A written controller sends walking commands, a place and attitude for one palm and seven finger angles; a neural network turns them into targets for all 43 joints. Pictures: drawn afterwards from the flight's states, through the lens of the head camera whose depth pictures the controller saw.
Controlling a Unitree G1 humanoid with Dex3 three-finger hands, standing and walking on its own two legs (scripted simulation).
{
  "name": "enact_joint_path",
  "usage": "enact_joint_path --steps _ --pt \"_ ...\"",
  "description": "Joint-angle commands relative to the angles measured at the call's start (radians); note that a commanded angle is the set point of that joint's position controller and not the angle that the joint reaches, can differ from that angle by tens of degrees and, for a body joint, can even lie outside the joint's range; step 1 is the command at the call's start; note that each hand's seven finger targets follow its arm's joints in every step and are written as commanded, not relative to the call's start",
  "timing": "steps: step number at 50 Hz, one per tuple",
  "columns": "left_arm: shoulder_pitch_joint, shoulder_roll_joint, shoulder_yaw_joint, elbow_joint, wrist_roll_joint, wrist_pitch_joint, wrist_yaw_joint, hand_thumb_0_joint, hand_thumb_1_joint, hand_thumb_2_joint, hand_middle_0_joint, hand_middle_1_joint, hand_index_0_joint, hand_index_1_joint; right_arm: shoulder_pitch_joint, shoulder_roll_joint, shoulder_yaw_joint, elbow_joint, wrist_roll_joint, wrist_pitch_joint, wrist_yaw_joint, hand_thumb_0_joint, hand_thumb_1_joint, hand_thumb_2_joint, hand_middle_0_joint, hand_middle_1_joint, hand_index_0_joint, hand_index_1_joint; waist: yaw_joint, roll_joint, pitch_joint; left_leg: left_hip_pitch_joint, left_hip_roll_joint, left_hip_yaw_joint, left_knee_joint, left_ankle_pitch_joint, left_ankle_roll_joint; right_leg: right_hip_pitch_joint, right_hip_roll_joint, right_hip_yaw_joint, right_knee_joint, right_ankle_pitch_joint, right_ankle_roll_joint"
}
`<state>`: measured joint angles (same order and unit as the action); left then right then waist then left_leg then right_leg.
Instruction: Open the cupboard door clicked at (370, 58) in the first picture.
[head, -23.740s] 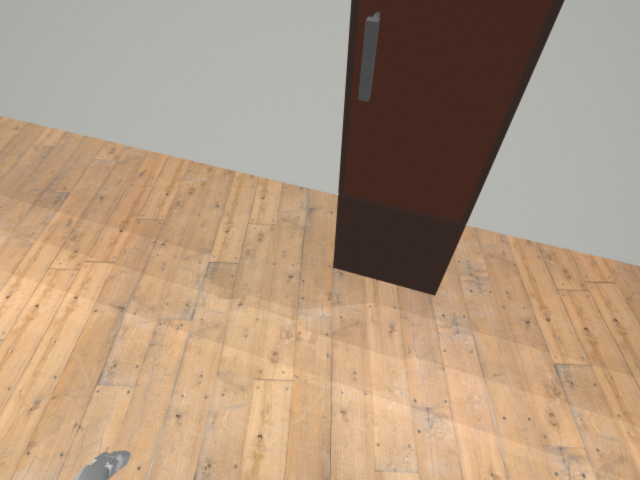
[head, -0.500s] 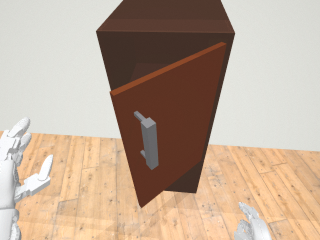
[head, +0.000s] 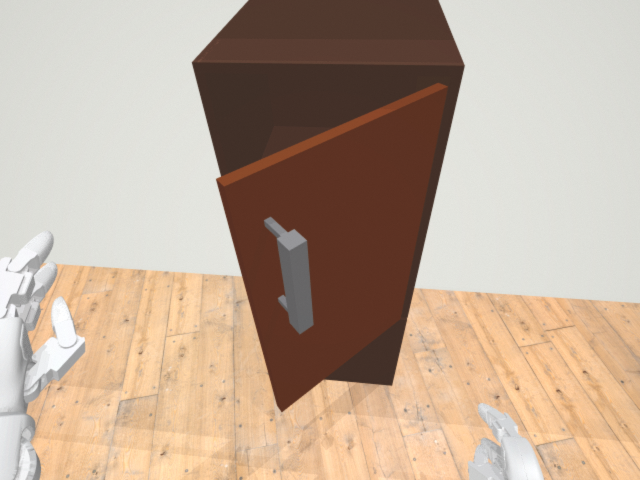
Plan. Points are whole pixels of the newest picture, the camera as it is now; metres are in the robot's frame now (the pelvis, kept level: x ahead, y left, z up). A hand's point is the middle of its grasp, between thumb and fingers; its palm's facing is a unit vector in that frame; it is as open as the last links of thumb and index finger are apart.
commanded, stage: step back with the hand held close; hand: left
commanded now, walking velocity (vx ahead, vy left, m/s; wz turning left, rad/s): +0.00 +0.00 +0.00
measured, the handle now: (287, 277) +0.34 +0.09 +0.09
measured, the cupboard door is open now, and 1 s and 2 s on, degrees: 45 45 45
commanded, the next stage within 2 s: stop stepping back and stand still in 1.04 s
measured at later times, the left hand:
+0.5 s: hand (30, 385) +0.15 +0.29 +0.15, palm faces +0.35 -0.79 -0.50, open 7.4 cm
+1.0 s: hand out of the picture +0.03 +0.32 +0.17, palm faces +0.49 -0.75 -0.45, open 7.4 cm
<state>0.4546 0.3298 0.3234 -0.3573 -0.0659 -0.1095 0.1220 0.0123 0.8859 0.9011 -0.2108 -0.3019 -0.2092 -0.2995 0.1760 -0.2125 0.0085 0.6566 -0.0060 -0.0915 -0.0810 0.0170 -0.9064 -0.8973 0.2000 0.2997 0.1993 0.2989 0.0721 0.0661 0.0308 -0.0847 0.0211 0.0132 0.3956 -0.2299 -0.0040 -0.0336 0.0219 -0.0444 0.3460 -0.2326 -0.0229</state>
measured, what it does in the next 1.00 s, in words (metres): walks backwards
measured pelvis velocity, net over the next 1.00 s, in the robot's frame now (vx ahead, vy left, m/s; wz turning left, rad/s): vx -0.17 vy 0.04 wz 0.03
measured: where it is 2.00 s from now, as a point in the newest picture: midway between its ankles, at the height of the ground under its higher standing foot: outside the picture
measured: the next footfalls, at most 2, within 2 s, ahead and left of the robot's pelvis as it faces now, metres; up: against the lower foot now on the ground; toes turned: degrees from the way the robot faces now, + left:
right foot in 1.22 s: -0.36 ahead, -0.07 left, +0.00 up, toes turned -3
left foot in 1.40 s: -0.14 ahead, +0.11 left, +0.00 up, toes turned -1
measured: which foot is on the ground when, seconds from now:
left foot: down 0.00-1.00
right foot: down 0.00-0.84, up 0.86-1.00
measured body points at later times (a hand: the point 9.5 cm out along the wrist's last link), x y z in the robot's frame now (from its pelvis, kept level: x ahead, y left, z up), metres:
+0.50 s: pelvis -0.06 +0.03 -0.01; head -0.03 +0.04 +0.44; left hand +0.12 +0.33 +0.17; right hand +0.12 -0.22 -0.08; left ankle +0.00 +0.12 -0.75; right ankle -0.02 -0.10 -0.74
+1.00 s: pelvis -0.17 +0.04 -0.02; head -0.14 +0.08 +0.43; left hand +0.00 +0.36 +0.20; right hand -0.01 -0.18 -0.09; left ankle -0.04 +0.12 -0.75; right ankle -0.22 -0.11 -0.67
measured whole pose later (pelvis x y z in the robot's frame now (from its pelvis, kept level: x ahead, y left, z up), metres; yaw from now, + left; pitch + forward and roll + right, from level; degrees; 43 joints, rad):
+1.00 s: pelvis -0.17 +0.04 -0.02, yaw +2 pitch +0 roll -5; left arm 0.50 0.46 0.49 -0.56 -0.03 -0.23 0.18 0.01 0.88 0.90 -0.21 -0.30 -0.21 -0.30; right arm 0.21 -0.16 -0.01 0.63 -0.02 -0.12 -0.06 0.02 -0.91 -0.90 0.20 0.30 0.20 0.30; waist 0.00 0.01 0.05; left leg -0.46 0.03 -0.02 0.53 -0.08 0.06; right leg -0.43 0.09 0.03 1.10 -0.46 0.02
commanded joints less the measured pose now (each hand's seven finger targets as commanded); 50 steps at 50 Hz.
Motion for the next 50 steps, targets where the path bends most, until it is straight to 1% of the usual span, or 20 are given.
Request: enact_joint_path --steps 1,2,7,8,13,16,19,23,27,29,33,36,38,40,41,42,43,45,47,50 --pt "-0.155 0.203 0.124 -0.280 0.000 -0.072 0.013 0.000 0.900 0.900 -0.200 -0.300 -0.200 -0.300 -0.149 -0.105 -0.032 -0.177 0.008 -0.060 -0.005 0.000 -0.900 -0.900 0.200 0.300 0.200 0.300 -0.005 -0.012 -0.085 0.039 -0.011 0.006 -0.039 0.194 0.028 -0.045 -0.023 0.029 -0.065 0.172 0.016" --pt "-0.187 0.326 0.252 -0.297 0.001 -0.105 0.016 0.000 0.900 0.900 -0.200 -0.300 -0.200 -0.300 -0.121 -0.136 -0.033 -0.202 0.016 -0.039 -0.002 0.000 -0.900 -0.900 0.200 0.300 0.200 0.300 -0.044 -0.022 0.002 -0.040 0.006 -0.017 0.001 0.142 0.045 -0.156 -0.066 0.099 -0.109 0.201 0.017" --pt "0.032 0.193 0.145 -0.213 0.006 -0.095 -0.005 0.000 0.900 0.900 -0.200 -0.300 -0.200 -0.300 -0.108 -0.132 -0.047 -0.212 0.014 0.012 0.006 0.000 -0.900 -0.900 0.200 0.300 0.200 0.300 -0.053 -0.065 -0.092 -0.042 0.023 -0.015 0.044 0.235 0.035 -0.135 -0.103 0.074 -0.044 0.318 0.021" --pt "0.054 0.199 0.152 -0.220 0.005 -0.095 -0.003 0.000 0.900 0.900 -0.200 -0.300 -0.200 -0.300 -0.115 -0.134 -0.051 -0.215 0.015 0.017 0.003 0.000 -0.900 -0.900 0.200 0.300 0.200 0.300 -0.051 -0.024 -0.118 -0.034 0.028 -0.013 0.043 0.279 0.035 -0.127 -0.104 0.068 -0.024 0.355 0.022" --pt "0.091 0.271 0.218 -0.316 0.005 -0.093 0.015 0.000 0.900 0.900 -0.200 -0.300 -0.200 -0.300 -0.114 -0.131 -0.064 -0.246 0.022 0.050 -0.005 0.000 -0.900 -0.900 0.200 0.300 0.200 0.300 -0.053 -0.056 -0.220 -0.050 0.051 -0.016 0.069 0.403 0.030 -0.083 -0.104 0.062 0.063 0.485 0.028" --pt "0.111 0.273 0.226 -0.350 0.004 -0.092 0.025 0.000 0.900 0.900 -0.200 -0.300 -0.200 -0.300 -0.106 -0.123 -0.066 -0.267 0.027 0.059 -0.010 0.000 -0.900 -0.900 0.200 0.300 0.200 0.300 -0.056 -0.080 -0.226 -0.086 0.058 -0.019 0.081 0.382 0.028 -0.090 -0.104 0.073 0.092 0.476 0.028" --pt "0.120 0.281 0.238 -0.378 0.006 -0.099 0.036 0.000 0.900 0.900 -0.200 -0.300 -0.200 -0.300 -0.104 -0.124 -0.064 -0.273 0.024 0.057 -0.015 0.000 -0.900 -0.900 0.200 0.300 0.200 0.300 -0.056 -0.025 -0.207 -0.147 0.069 -0.044 0.061 0.330 0.030 -0.096 -0.096 0.073 0.116 0.394 0.025" --pt "0.129 0.271 0.246 -0.398 0.013 -0.114 0.042 0.000 0.900 0.900 -0.200 -0.300 -0.200 -0.300 -0.099 -0.141 -0.066 -0.279 0.019 0.041 -0.014 0.000 -0.900 -0.900 0.200 0.300 0.200 0.300 -0.050 0.071 -0.170 -0.302 0.107 -0.101 -0.023 0.148 0.053 -0.060 -0.052 0.055 0.177 0.196 0.034" --pt "0.109 0.244 0.251 -0.372 0.033 -0.136 0.044 0.000 0.900 0.900 -0.200 -0.300 -0.200 -0.300 -0.084 -0.149 -0.063 -0.283 0.015 0.011 -0.008 0.000 -0.900 -0.900 0.200 0.300 0.200 0.300 -0.055 0.137 -0.094 -0.601 0.173 -0.160 -0.149 -0.293 0.101 0.056 -0.011 0.041 0.338 0.052 0.043" --pt "0.083 0.232 0.246 -0.352 0.044 -0.144 0.043 0.000 0.900 0.900 -0.200 -0.300 -0.200 -0.300 -0.074 -0.148 -0.064 -0.278 0.016 -0.002 -0.008 0.000 -0.900 -0.900 0.200 0.300 0.200 0.300 -0.059 0.112 -0.065 -0.689 0.187 -0.174 -0.153 -0.402 0.115 0.084 -0.006 0.046 0.363 0.035 0.046" --pt "0.039 0.244 0.240 -0.365 0.045 -0.159 0.040 0.000 0.900 0.900 -0.200 -0.300 -0.200 -0.300 -0.044 -0.145 -0.071 -0.259 0.013 -0.026 -0.003 0.000 -0.900 -0.900 0.200 0.300 0.200 0.300 -0.076 -0.058 -0.080 -0.535 0.085 -0.111 0.022 -0.374 0.070 -0.108 -0.063 0.154 0.179 -0.041 0.011" --pt "-0.008 0.245 0.201 -0.387 0.039 -0.161 0.052 0.000 0.900 0.900 -0.200 -0.300 -0.200 -0.300 -0.029 -0.128 -0.068 -0.225 0.009 -0.029 0.002 0.000 -0.900 -0.900 0.200 0.300 0.200 0.300 -0.084 -0.201 -0.069 -0.230 -0.026 -0.023 0.375 -0.240 0.002 -0.505 -0.233 0.321 -0.090 -0.375 -0.076" --pt "-0.027 0.266 0.209 -0.400 0.040 -0.164 0.065 0.000 0.900 0.900 -0.200 -0.300 -0.200 -0.300 -0.040 -0.120 -0.060 -0.197 0.000 -0.029 0.001 0.000 -0.900 -0.900 0.200 0.300 0.200 0.300 -0.087 -0.209 -0.090 -0.138 -0.031 -0.018 0.489 -0.178 -0.002 -0.584 -0.287 0.299 -0.102 -0.294 -0.102" --pt "-0.036 0.276 0.218 -0.421 0.036 -0.157 0.069 0.000 0.900 0.900 -0.200 -0.300 -0.200 -0.300 -0.042 -0.111 -0.048 -0.203 0.002 -0.027 -0.005 0.000 -0.900 -0.900 0.200 0.300 0.200 0.300 -0.098 -0.151 -0.081 -0.133 -0.011 -0.039 0.281 -0.153 0.006 -0.543 -0.216 0.186 0.007 -0.201 -0.049" --pt "-0.039 0.282 0.228 -0.441 0.031 -0.159 0.067 0.000 0.900 0.900 -0.200 -0.300 -0.200 -0.300 -0.057 -0.130 -0.047 -0.216 0.001 -0.029 -0.012 0.000 -0.900 -0.900 0.200 0.300 0.200 0.300 -0.092 -0.027 -0.046 -0.237 0.041 -0.128 0.071 -0.212 0.028 -0.484 -0.126 0.119 0.124 -0.221 -0.004" --pt "-0.038 0.281 0.244 -0.474 0.033 -0.172 0.069 0.000 0.900 0.900 -0.200 -0.300 -0.200 -0.300 -0.073 -0.157 -0.049 -0.235 0.002 -0.040 -0.019 0.000 -0.900 -0.900 0.200 0.300 0.200 0.300 -0.078 0.219 -0.030 -0.423 0.171 -0.302 -0.131 -0.306 0.079 -0.353 -0.017 0.050 0.362 -0.204 0.039" --pt "-0.045 0.317 0.285 -0.462 0.049 -0.178 0.078 0.000 0.900 0.900 -0.200 -0.300 -0.200 -0.300 -0.075 -0.149 -0.060 -0.229 -0.010 -0.052 -0.026 0.000 -0.900 -0.900 0.200 0.300 0.200 0.300 -0.073 0.338 -0.043 -0.566 0.306 -0.488 -0.264 -0.360 0.145 -0.236 0.046 0.040 0.661 -0.225 0.050" --pt "-0.028 0.307 0.298 -0.440 0.052 -0.194 0.073 0.000 0.900 0.900 -0.200 -0.300 -0.200 -0.300 -0.048 -0.113 -0.070 -0.200 -0.016 -0.078 -0.004 0.000 -0.900 -0.900 0.200 0.300 0.200 0.300 -0.076 0.200 -0.110 -0.590 0.335 -0.449 -0.305 -0.460 0.160 -0.190 0.054 0.122 0.924 -0.248 0.039" --pt "0.036 0.269 0.276 -0.415 0.034 -0.182 0.070 0.000 0.900 0.900 -0.200 -0.300 -0.200 -0.300 -0.054 -0.117 -0.082 -0.189 -0.005 -0.087 0.013 0.000 -0.900 -0.900 0.200 0.300 0.200 0.300 -0.070 0.080 -0.135 -0.401 0.276 -0.333 -0.207 -0.295 0.149 -0.307 0.049 0.102 0.866 -0.242 0.043" --pt "0.118 0.218 0.217 -0.444 0.009 -0.163 0.067 0.000 0.900 0.900 -0.200 -0.300 -0.200 -0.300 -0.058 -0.109 -0.073 -0.164 0.000 -0.097 0.028 0.000 -0.900 -0.900 0.200 0.300 0.200 0.300 -0.068 0.101 -0.196 -0.189 0.230 -0.258 -0.207 -0.140 0.118 -0.349 0.048 0.044 0.680 -0.279 0.043"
